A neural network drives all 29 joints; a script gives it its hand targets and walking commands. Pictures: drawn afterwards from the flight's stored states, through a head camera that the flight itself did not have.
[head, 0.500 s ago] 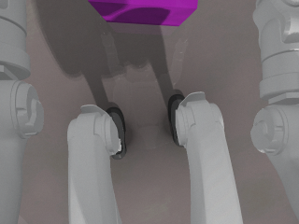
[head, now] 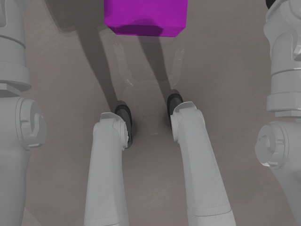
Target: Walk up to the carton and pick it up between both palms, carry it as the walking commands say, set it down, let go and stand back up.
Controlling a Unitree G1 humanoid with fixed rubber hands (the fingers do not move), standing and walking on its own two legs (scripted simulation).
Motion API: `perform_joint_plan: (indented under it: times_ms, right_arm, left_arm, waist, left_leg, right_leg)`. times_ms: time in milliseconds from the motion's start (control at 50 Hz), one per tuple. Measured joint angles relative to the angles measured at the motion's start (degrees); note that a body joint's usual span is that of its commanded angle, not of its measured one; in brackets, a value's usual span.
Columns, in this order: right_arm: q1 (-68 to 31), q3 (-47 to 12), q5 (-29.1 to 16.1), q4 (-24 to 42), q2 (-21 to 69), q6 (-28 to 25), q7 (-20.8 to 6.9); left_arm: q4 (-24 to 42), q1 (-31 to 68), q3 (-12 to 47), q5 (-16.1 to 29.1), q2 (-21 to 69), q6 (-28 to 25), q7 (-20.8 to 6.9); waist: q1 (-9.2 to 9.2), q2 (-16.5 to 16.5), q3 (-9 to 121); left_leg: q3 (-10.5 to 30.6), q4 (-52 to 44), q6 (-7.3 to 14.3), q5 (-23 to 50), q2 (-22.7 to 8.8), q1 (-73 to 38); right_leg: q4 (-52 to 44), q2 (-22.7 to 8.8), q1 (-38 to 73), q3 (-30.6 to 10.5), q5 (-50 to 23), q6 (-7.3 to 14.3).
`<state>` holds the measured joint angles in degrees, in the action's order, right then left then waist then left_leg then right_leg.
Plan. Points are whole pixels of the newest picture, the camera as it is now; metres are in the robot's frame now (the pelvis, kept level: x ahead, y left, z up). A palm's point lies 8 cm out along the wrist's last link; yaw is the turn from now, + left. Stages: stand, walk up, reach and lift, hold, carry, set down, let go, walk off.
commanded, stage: set down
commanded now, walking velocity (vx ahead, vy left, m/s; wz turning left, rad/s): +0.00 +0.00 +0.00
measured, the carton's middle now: (146, 7) +0.60 -0.04 -0.48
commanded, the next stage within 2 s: let go in 0.28 s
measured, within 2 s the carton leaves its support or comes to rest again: neither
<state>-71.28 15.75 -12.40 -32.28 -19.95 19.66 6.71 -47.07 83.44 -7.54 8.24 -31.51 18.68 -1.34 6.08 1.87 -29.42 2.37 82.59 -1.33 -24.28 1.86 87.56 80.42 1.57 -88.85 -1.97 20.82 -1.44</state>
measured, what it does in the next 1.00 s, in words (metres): rises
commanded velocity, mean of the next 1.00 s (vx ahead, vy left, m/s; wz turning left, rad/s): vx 0.00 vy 0.00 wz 0.00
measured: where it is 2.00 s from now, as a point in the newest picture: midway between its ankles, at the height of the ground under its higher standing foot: (151, 129)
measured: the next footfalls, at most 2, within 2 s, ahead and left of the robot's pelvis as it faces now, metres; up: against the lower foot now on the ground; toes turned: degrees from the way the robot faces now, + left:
none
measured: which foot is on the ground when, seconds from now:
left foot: down 0.00-1.00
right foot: down 0.00-1.00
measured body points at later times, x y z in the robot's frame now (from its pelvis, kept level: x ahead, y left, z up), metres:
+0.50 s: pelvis +0.04 -0.01 +0.08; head +0.35 -0.02 +0.41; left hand +0.61 +0.17 -0.01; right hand +0.54 -0.26 -0.02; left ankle +0.11 +0.12 -0.56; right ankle +0.13 -0.12 -0.56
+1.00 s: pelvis +0.12 -0.01 +0.16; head +0.27 +0.00 +0.58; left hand +0.43 +0.21 +0.06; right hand +0.38 -0.25 +0.07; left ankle +0.11 +0.12 -0.56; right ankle +0.13 -0.13 -0.56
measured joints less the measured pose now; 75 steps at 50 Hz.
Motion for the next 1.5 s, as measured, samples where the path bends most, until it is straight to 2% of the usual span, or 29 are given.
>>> perform_joint_plan:
  times_ms: [60, 100, 200, 300, 380, 440, 500, 600, 640, 740, 780, 860, 1060, 1180, 1300, 1500]
  right_arm:
    - [0.02, 0.51, 0.94, -1.57, 0.61, -0.58, 0.09]
    - [-0.41, 0.21, 1.19, -0.99, 0.39, -1.0, -0.03]
    - [0.33, 0.45, 2.05, -3.78, 1.17, -1.91, -1.03]
    - [5.54, 3.56, 7.1, -11.4, 4.81, -4.71, -2.54]
    - [7.16, 5.95, 11.8, -12.84, 6.47, -6.76, -3.53]
    - [7.17, 6.29, 15.24, -14.29, 6.91, -7.11, -5.43]
    - [10.28, 6.84, 16.77, -12.26, 8.01, -7.96, -6.9]
    - [22.29, 6.11, 18.85, -8.12, 8.97, -10.01, -9.93]
    - [28.76, 4.37, 18.49, -5.81, 8.84, -10.93, -10.97]
    - [41.13, -0.27, 15.01, -1.18, 7.04, -12.46, -13.07]
    - [46.12, -2.13, 13.59, 0.54, 6.46, -13.04, -13.44]
    - [53.62, -5.53, 12.24, 1.16, 6.16, -14.77, -13.85]
    - [70.98, -11.19, 10.98, 4.25, 8.22, -17.88, -12.62]
    - [80.03, -13.16, 10.92, 6.1, 7.47, -18.15, -12.02]
    - [84.28, -13.3, 11.06, 7.08, 7.49, -17.11, -11.95]
    - [84.17, -13.3, 12.75, 8.85, 7.42, -12.35, -11.48]
  left_arm:
    - [-3.09, 0.1, -1.39, -0.89, 0.11, -0.81, -0.84]
    - [-2.18, 0.19, -0.9, -0.01, -0.1, -1.18, -1.2]
    - [-3.21, -0.93, -0.91, -1.83, 1.03, -2.07, -1.54]
    - [-12.54, -6.07, -3.32, -6.22, 4.49, -4.2, -3.03]
    - [-14.24, -7.86, -6.73, -10.06, 6.48, -6.55, -3.92]
    - [-14.02, -8.87, -8.35, -13.11, 7.39, -6.81, -4.16]
    - [-10.33, -12.63, -9.89, -15.77, 9.94, -6.95, -3.29]
    - [-0.62, -25.76, -9.32, -16.65, 15.99, -8.12, 0.57]
    - [2.49, -32.31, -8.46, -15.69, 17.72, -8.82, 1.65]
    - [8.44, -46.66, -6.77, -15.06, 19.64, -10.78, 3.03]
    - [10.17, -51.78, -5.59, -13.96, 19.73, -11.73, 2.67]
    - [9.41, -58.13, -4.32, -12.39, 19.5, -13.55, 1.78]
    - [13.66, -76.97, -0.55, -11.64, 20.7, -16.99, 0.45]
    - [17.8, -87.45, 3.13, -10.0, 19.48, -17.45, 0.12]
    - [20.13, -94.24, 5.21, -7.7, 18.35, -16.33, -0.71]
    - [22.31, -97.29, 6.22, -8.22, 18.36, -12.31, -2.4]
  waist:
    - [0.08, -0.16, 1.25]
    - [0.17, -0.35, -0.02]
    - [-0.21, -0.52, 2.67]
    - [-0.44, 0.41, 19.05]
    - [0.0, 0.22, 27.27]
    - [0.63, 0.54, 29.14]
    - [0.01, 0.39, 30.13]
    - [-1.77, -0.54, 32.17]
    - [-2.16, -1.31, 33.1]
    - [-1.84, -0.72, 34.86]
    - [-1.9, -0.65, 35.72]
    - [-2.17, -1.14, 36.94]
    - [-2.44, -2.19, 32.73]
    - [-4.25, -2.51, 28.06]
    - [-4.9, -1.33, 26.64]
    - [-5.67, -0.46, 22.37]
  left_leg:
    - [-0.32, -3.66, 0.19, 1.2, 0.02, -2.77]
    - [-0.39, -6.56, -0.02, 2.22, 0.17, -5.98]
    - [-0.25, -13.94, 0.11, 5.11, 0.05, -10.09]
    - [0.34, -20.08, -0.01, 7.57, -0.19, -5.36]
    - [0.76, -23.35, -0.23, 8.7, -0.18, -3.0]
    - [1.47, -25.94, -0.46, 9.62, 0.2, -3.31]
    - [1.67, -28.94, -0.57, 10.2, 0.22, -4.75]
    - [1.41, -33.82, -0.64, 10.27, 0.09, -9.83]
    - [1.15, -35.7, -0.64, 10.01, -0.06, -12.73]
    - [1.54, -38.65, -0.64, 9.26, -0.33, -19.59]
    - [1.49, -39.92, -0.62, 8.95, -0.57, -22.92]
    - [1.18, -42.67, -0.44, 8.8, -1.07, -29.64]
    - [0.9, -49.33, 0.63, 9.3, -1.09, -51.42]
    - [0.44, -53.22, 1.45, 8.75, -0.61, -64.69]
    - [0.77, -55.99, 1.7, 8.86, -0.6, -73.74]
    - [0.84, -57.25, 1.08, 8.49, -1.04, -82.85]
  right_leg:
    - [-3.38, -0.01, 2.58, -0.48, -1.12, -0.07]
    - [-6.12, -0.14, 5.77, -0.71, -2.03, 0.26]
    - [-13.58, -0.15, 9.94, -0.91, -4.9, -0.09]
    - [-20.0, -0.13, 5.46, -0.49, -7.42, 0.22]
    - [-23.14, -0.27, 3.14, -0.15, -8.41, 0.46]
    - [-25.5, -0.75, 3.63, 0.48, -8.84, 0.6]
    - [-28.17, -0.91, 4.97, 0.63, -9.23, 0.89]
    - [-32.01, -0.96, 9.46, 0.26, -8.89, 1.26]
    - [-33.36, -0.87, 12.0, -0.05, -8.47, 1.42]
    - [-36.25, -0.7, 18.99, 0.15, -7.46, 1.56]
    - [-37.68, -0.5, 22.37, 0.01, -7.22, 1.6]
    - [-40.61, -0.12, 29.04, -0.35, -7.43, 1.56]
    - [-47.92, -0.44, 51.04, -0.75, -7.77, 0.91]
    - [-52.04, -1.17, 64.38, -1.12, -8.35, 0.29]
    - [-55.46, -1.37, 74.0, -0.72, -7.96, 0.14]
    - [-54.83, -1.03, 82.25, -0.44, -6.68, 0.98]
